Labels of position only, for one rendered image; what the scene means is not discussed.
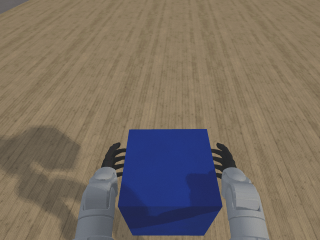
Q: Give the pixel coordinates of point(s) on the robot left forearm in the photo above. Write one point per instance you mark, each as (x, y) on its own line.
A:
(97, 208)

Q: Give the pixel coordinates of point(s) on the right robot hand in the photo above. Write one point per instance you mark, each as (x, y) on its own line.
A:
(226, 160)

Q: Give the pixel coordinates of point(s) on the left robot hand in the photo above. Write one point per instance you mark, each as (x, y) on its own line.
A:
(110, 158)

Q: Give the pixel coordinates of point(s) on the carton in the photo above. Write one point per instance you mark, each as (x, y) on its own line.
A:
(169, 185)

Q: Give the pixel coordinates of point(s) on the robot right forearm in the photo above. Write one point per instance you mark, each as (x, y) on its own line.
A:
(244, 208)

